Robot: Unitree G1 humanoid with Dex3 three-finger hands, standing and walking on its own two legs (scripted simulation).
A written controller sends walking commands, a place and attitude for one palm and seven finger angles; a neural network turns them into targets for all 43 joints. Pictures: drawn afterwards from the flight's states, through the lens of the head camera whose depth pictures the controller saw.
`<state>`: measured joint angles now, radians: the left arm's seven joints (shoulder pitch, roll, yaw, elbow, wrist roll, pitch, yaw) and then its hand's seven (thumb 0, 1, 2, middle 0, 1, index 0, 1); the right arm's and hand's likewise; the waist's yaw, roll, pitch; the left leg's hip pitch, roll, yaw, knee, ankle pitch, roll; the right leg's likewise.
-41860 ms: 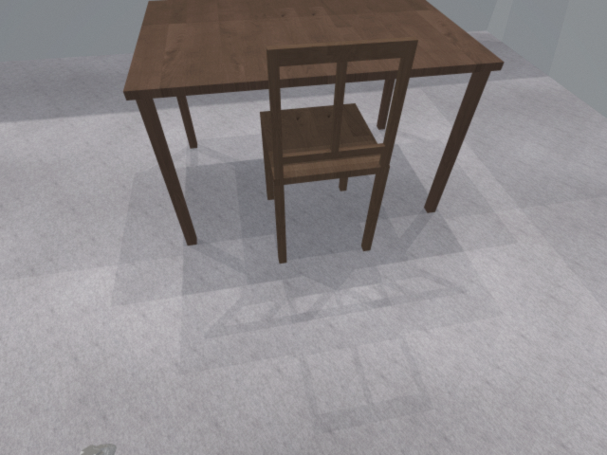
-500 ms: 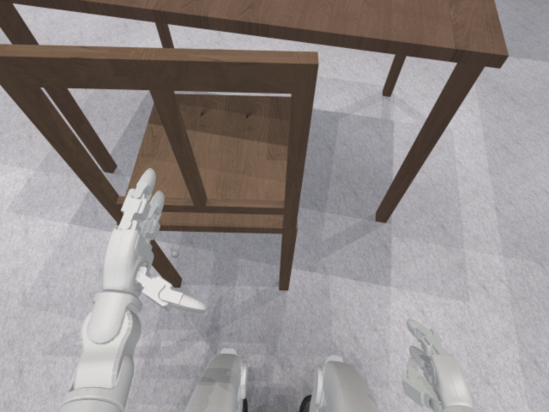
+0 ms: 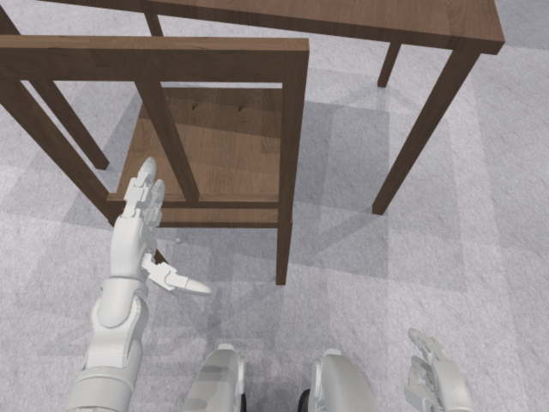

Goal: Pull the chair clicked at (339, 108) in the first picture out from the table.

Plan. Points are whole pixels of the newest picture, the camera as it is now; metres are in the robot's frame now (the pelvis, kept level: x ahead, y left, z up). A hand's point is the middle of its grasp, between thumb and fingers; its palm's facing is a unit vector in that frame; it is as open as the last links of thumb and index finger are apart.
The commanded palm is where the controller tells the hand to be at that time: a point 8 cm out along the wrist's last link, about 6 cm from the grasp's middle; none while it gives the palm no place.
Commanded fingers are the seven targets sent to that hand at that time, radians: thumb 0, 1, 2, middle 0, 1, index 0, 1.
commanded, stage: aim the fingers beside a spindle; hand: left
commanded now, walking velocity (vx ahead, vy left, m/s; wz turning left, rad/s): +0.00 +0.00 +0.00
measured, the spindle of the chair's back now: (174, 150) +0.49 +0.19 +0.04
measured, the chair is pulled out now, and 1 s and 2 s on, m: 0.20 0.20 0.20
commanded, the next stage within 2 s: push the fingers through the gap in 0.44 s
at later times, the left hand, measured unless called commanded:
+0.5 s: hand (175, 240) +0.34 +0.16 +0.03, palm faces +0.02 -1.00 -0.04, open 16.9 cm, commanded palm +0.31 +0.21 +0.03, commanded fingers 0.00 -0.50 0.30 -0.06 -0.08 -0.06 -0.08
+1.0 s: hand (181, 214) +0.38 +0.16 +0.03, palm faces +0.03 -1.00 -0.03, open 16.9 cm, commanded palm +0.36 +0.21 +0.03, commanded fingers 0.00 -0.50 0.30 -0.06 -0.08 -0.06 -0.08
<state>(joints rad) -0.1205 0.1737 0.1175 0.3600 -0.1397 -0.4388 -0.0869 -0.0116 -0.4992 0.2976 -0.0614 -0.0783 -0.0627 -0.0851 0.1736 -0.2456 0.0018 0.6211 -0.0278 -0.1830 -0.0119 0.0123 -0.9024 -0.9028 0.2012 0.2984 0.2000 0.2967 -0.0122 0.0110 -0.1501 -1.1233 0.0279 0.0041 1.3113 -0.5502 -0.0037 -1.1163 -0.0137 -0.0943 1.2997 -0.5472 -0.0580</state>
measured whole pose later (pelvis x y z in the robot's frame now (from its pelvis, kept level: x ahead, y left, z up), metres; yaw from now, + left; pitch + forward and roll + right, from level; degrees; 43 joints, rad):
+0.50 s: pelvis +0.00 +0.01 +0.00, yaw +0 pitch +21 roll -1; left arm -0.14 0.18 0.11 0.37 -0.15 -0.43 -0.10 -0.01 -0.50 0.30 -0.06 -0.08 -0.06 -0.08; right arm 0.18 -0.25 0.00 0.61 -0.02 -0.18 -0.01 0.01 -0.90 -0.90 0.20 0.30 0.20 0.30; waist -0.01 0.02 -0.15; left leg -1.13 0.02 0.00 1.32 -0.55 0.00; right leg -1.12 -0.02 -0.10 1.30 -0.54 -0.05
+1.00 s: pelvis +0.00 +0.01 +0.00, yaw +0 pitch +22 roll -1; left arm -0.30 0.19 0.15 0.54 -0.13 -0.43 -0.08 -0.01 -0.50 0.30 -0.06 -0.08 -0.06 -0.08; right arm 0.19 -0.25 0.01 0.64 -0.03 -0.16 -0.01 0.01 -0.90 -0.90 0.20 0.30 0.20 0.30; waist -0.03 0.01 -0.16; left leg -1.14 0.02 0.01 1.31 -0.55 0.01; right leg -1.13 -0.01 -0.09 1.28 -0.54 -0.05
